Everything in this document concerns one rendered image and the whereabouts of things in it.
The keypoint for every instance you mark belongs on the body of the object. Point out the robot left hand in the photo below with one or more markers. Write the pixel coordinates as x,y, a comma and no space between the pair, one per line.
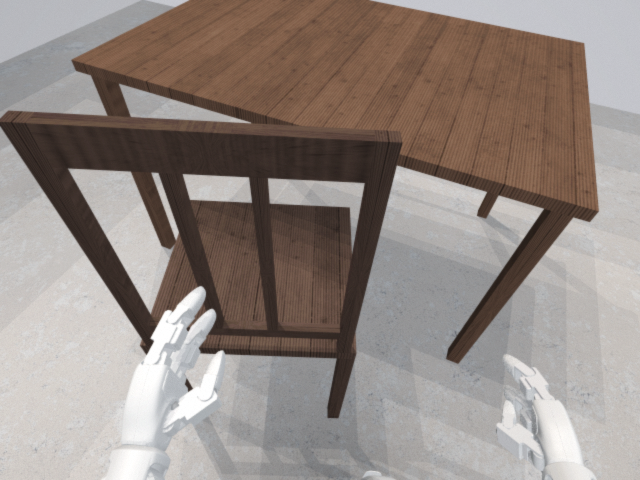
159,378

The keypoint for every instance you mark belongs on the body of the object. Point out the robot right hand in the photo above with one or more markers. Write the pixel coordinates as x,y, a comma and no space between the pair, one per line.
545,420

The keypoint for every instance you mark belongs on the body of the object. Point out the table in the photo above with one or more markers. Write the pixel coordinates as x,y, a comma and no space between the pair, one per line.
497,109

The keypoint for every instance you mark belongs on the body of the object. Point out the robot left forearm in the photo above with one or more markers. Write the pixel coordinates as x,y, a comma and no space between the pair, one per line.
135,462

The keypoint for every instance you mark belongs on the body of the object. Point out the chair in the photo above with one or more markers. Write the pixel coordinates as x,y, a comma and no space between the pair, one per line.
282,279

